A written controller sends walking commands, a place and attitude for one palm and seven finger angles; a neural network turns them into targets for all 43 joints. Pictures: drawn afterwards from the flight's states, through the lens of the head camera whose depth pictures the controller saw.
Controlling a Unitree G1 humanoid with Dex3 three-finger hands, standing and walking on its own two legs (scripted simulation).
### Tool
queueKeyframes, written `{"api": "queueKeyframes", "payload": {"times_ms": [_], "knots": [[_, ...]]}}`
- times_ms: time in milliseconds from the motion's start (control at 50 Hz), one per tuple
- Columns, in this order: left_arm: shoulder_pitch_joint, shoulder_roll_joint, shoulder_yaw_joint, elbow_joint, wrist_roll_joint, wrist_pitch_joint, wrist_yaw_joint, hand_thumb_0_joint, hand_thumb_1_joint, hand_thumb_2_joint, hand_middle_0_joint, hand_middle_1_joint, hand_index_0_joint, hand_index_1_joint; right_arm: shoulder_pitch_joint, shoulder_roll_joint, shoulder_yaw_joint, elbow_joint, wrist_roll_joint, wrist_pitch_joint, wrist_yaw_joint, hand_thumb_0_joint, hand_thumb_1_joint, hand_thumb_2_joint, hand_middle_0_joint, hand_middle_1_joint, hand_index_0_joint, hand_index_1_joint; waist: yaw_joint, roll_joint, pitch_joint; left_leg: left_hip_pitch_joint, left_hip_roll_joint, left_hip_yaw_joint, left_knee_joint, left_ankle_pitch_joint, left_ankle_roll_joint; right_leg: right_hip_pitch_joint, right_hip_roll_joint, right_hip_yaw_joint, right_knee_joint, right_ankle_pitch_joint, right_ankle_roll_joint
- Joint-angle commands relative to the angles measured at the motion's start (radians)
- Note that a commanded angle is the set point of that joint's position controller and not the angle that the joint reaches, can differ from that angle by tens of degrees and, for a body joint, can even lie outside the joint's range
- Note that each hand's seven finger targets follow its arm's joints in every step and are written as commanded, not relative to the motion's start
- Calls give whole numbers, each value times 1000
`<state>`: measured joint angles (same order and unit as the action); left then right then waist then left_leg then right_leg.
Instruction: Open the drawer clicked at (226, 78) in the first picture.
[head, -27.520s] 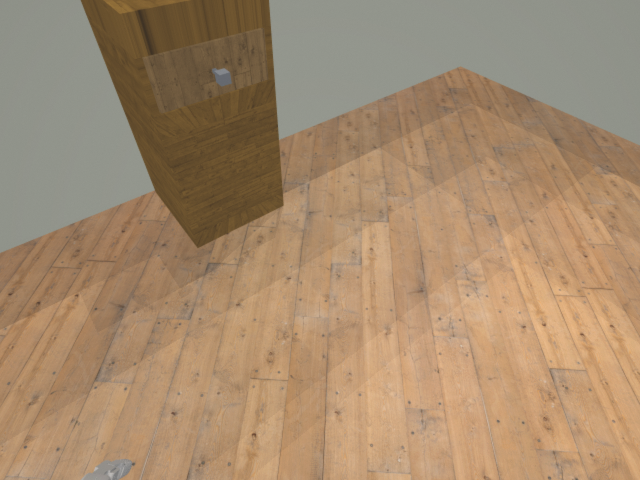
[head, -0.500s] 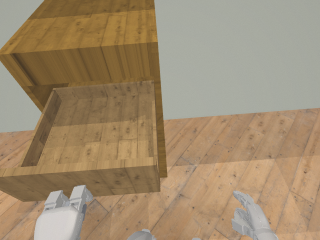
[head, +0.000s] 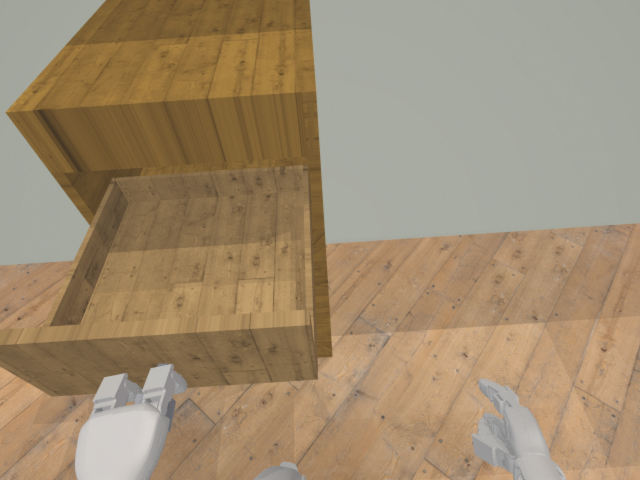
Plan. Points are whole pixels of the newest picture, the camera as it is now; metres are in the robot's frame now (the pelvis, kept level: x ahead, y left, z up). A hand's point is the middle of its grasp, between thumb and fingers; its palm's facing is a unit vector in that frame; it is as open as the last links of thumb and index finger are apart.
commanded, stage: lift the hand off the handle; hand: left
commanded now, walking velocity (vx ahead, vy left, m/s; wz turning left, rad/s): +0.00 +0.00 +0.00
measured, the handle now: (157, 396) +0.21 +0.23 +0.00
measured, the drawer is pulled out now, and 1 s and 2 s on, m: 0.30 0.30 0.30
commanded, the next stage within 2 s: none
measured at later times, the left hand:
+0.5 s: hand (149, 428) +0.18 +0.23 -0.01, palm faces -0.01 -0.11 -0.99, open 13.5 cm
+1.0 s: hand (137, 419) +0.18 +0.23 +0.02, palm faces +0.00 -0.13 -0.99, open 13.2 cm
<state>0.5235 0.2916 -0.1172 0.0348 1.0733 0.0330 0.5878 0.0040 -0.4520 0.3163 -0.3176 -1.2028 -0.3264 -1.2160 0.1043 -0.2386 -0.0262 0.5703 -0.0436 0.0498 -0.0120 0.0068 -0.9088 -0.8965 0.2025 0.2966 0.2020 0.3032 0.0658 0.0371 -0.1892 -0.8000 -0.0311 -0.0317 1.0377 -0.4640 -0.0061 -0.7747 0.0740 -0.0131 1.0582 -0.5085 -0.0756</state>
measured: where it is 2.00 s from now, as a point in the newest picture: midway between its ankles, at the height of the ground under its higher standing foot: outside the picture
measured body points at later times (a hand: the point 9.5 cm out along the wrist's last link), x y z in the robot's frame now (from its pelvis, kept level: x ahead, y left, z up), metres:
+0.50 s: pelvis +0.00 +0.01 +0.01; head +0.02 -0.02 +0.46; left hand +0.17 +0.23 +0.05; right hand +0.21 -0.21 -0.08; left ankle +0.03 +0.13 -0.67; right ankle +0.01 -0.07 -0.67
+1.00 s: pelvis +0.02 +0.01 +0.03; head +0.03 -0.02 +0.47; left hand +0.17 +0.24 +0.08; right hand +0.23 -0.20 -0.06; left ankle +0.03 +0.13 -0.67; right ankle +0.01 -0.07 -0.67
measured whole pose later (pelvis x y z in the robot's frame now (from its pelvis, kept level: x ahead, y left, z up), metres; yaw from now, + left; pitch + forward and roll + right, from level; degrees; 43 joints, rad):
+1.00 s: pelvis +0.02 +0.01 +0.03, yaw +0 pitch +9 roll +0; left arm 0.54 0.33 -0.15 -0.08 1.02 0.09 0.48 0.00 -0.49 0.30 -0.32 -1.20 -0.44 -1.22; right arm 0.12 -0.22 0.00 0.56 -0.03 0.05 0.00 0.01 -0.91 -0.90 0.20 0.30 0.20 0.30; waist 0.07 0.06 -0.15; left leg -0.62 -0.03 -0.03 0.90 -0.43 0.01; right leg -0.59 0.07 0.00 0.90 -0.46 -0.06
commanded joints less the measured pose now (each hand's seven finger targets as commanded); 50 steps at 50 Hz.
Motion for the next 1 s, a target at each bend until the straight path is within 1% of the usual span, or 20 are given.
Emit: {"api": "queueKeyframes", "payload": {"times_ms": [0,40,80,100,120,160,180,200,280,300,360,420,480,540,680,700,720,800,880,980], "knots": [[-111,141,117,-148,15,14,49,0,-500,300,-300,-1200,-300,-1200,-139,-77,-31,-157,5,-51,-11,0,-900,-900,200,300,200,300,-11,-33,-113,86,-24,26,-88,66,46,56,-54,104,-241,127,33],[-137,138,111,-157,18,20,58,0,-500,300,-300,-1200,-300,-1200,-137,-77,-33,-152,6,-53,-12,0,-900,-900,200,300,200,300,-12,-5,-145,115,-23,26,-88,86,46,53,-49,94,-233,145,31],[-161,132,104,-138,20,43,59,0,-500,300,-300,-1200,-300,-1200,-136,-79,-30,-144,6,-48,-13,0,-900,-900,200,300,200,300,-14,-18,-167,133,-19,24,-96,101,45,55,-44,83,-226,163,31],[-164,106,76,-132,13,53,56,0,-500,300,-300,-1200,-300,-1200,-128,-78,-34,-146,11,-50,-15,0,-900,-900,200,300,200,300,-27,-32,-139,135,-16,22,-101,102,46,53,-41,73,-233,170,32],[-188,117,83,-142,7,58,56,0,-500,300,-300,-1200,-300,-1200,-130,-81,-31,-143,10,-49,-15,0,-900,-900,200,300,200,300,-23,-48,-171,139,-16,22,-102,106,46,67,-42,75,-232,176,37],[-189,130,97,-119,-7,78,50,0,-500,300,-300,-1200,-300,-1200,-126,-84,-27,-139,15,-50,-25,0,-900,-900,200,300,200,300,-27,-85,-160,127,-16,19,-112,111,49,97,-43,76,-244,206,37],[-196,138,98,-110,-1,81,44,0,-500,300,-300,-1200,-300,-1200,-136,-81,-23,-134,15,-47,-27,0,-900,-900,200,300,200,300,-17,-83,-168,126,-19,23,-111,114,48,104,-45,86,-243,214,42],[-185,116,76,-91,-1,89,38,0,-500,300,-300,-1200,-300,-1200,-129,-78,-26,-136,18,-46,-30,0,-900,-900,200,300,200,300,-24,-92,-140,122,-19,22,-117,108,49,100,-44,82,-251,206,41],[-202,139,76,-160,-7,102,25,0,-500,300,-300,-1200,-300,-1200,-135,-79,-18,-143,21,-45,-30,0,-900,-900,200,300,200,300,-11,-52,-176,184,-18,28,-149,130,48,139,-45,79,-270,213,40],[-181,120,54,-166,-10,106,20,0,-500,300,-300,-1200,-300,-1200,-129,-78,-20,-151,24,-44,-31,0,-900,-900,200,300,200,300,-16,-40,-150,194,-17,24,-159,136,49,132,-40,69,-275,210,35],[-188,145,71,-194,-20,98,7,0,-500,300,-300,-1200,-300,-1200,-130,-81,-13,-153,25,-46,-31,0,-900,-900,200,300,200,300,-19,-51,-134,209,-15,24,-173,140,52,149,-44,67,-298,216,37],[-142,152,79,-214,-16,77,2,0,-500,300,-300,-1200,-300,-1200,-135,-78,-11,-160,19,-47,-26,0,-900,-900,200,300,200,300,-4,-39,-118,217,-18,25,-182,145,49,148,-43,68,-299,212,35],[-156,139,65,-241,-8,63,0,0,-500,300,-300,-1200,-300,-1200,-132,-78,-11,-165,17,-47,-14,0,-900,-900,200,300,200,300,-7,11,-114,256,-13,22,-195,153,48,124,-37,52,-298,184,26],[-134,118,43,-253,-12,61,-4,0,-500,300,-300,-1200,-300,-1200,-126,-79,-19,-174,18,-51,-6,0,-900,-900,200,300,200,300,-15,11,-91,272,-10,20,-203,157,49,121,-34,43,-309,185,26],[-143,159,86,-286,-24,73,-19,0,-500,300,-300,-1200,-300,-1200,-134,-83,-14,-181,18,-45,-3,0,-900,-900,200,300,200,300,-8,-41,-114,284,-11,24,-221,170,50,176,-39,57,-328,220,33],[-153,154,80,-286,-22,72,-21,0,-500,300,-300,-1200,-300,-1200,-131,-83,-18,-180,22,-46,-6,0,-900,-900,200,300,200,300,-16,-28,-83,283,-11,21,-226,169,50,164,-35,56,-330,220,30],[-178,156,76,-317,-21,65,-22,0,-500,300,-300,-1200,-300,-1200,-135,-84,-16,-181,17,-49,-4,0,-900,-900,200,300,200,300,-13,-17,-116,302,-11,23,-223,180,50,169,-39,59,-329,233,31],[-139,150,73,-333,-30,60,-31,0,-500,300,-300,-1200,-300,-1200,-126,-80,-18,-182,22,-52,0,0,-900,-900,200,300,200,300,-13,19,-95,328,-6,19,-239,197,50,173,-33,47,-335,238,25],[-105,168,92,-371,-35,48,-36,0,-500,300,-300,-1200,-300,-1200,-125,-79,-13,-185,16,-55,7,0,-900,-900,200,300,200,300,-4,-4,-131,350,-6,22,-238,236,50,201,-35,52,-333,295,26],[-82,175,102,-385,-45,48,-51,0,-500,300,-300,-1200,-300,-1200,-132,-79,-12,-187,21,-53,13,0,-900,-900,200,300,200,300,-6,-28,-97,345,-4,21,-250,232,49,209,-37,54,-348,303,30]]}}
